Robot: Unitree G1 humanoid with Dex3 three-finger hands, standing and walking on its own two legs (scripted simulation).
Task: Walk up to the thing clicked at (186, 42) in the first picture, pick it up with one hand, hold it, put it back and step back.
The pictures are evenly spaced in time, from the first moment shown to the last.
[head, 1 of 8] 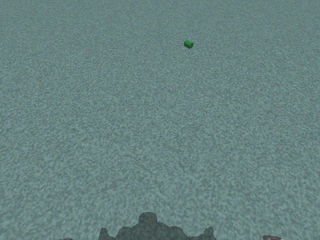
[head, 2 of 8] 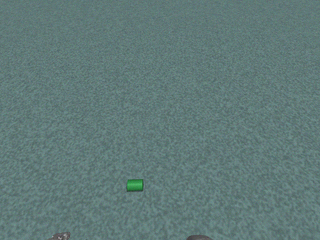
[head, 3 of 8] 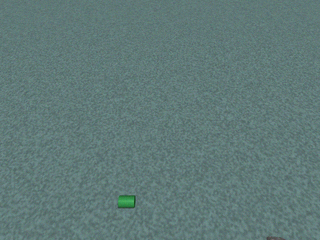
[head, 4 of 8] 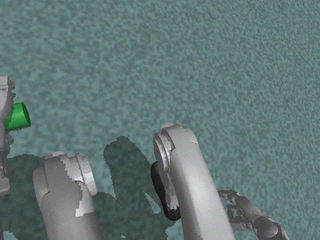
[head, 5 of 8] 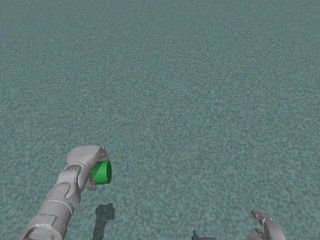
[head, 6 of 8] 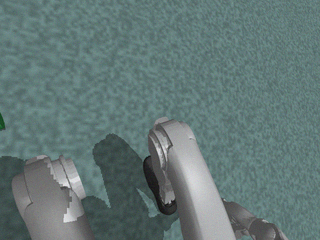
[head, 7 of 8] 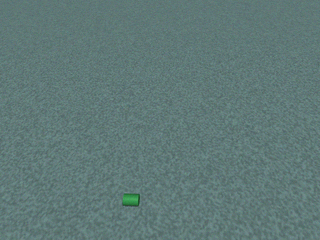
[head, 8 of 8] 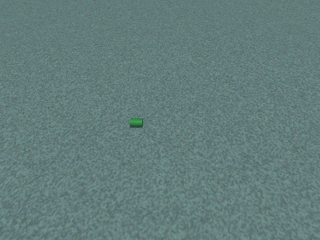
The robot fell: no
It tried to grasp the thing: yes
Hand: left
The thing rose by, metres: 0.68
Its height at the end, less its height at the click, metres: +0.00
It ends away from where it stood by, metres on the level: 0.01
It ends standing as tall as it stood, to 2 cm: yes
